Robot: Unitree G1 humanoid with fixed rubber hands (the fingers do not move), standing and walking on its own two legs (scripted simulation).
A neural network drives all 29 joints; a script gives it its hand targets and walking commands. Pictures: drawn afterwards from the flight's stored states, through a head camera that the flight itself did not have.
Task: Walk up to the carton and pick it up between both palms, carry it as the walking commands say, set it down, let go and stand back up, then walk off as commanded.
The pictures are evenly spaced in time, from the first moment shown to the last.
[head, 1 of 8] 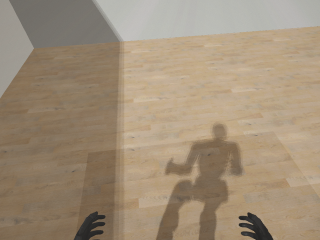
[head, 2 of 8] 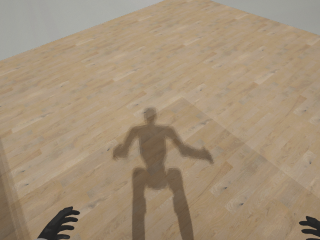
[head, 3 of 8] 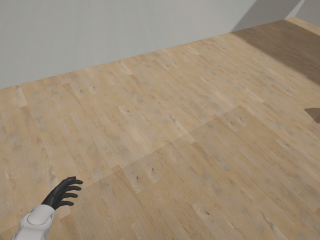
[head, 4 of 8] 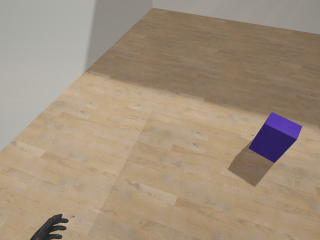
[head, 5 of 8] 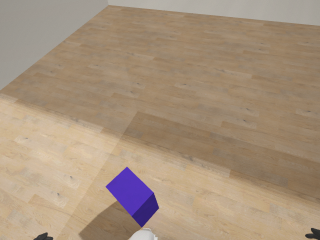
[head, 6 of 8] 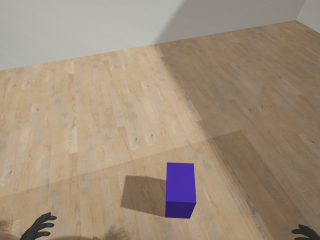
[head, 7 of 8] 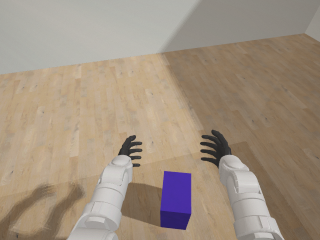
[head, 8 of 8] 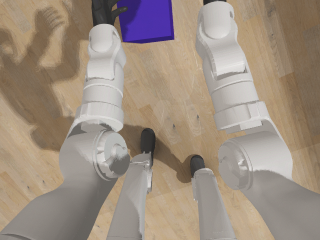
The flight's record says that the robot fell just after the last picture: yes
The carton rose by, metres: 0.00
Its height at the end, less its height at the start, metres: +0.00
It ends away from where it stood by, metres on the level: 0.00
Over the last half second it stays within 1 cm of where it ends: yes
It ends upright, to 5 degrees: yes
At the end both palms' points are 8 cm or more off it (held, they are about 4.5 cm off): yes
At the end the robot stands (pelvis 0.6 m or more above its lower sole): yes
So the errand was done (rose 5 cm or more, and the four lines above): no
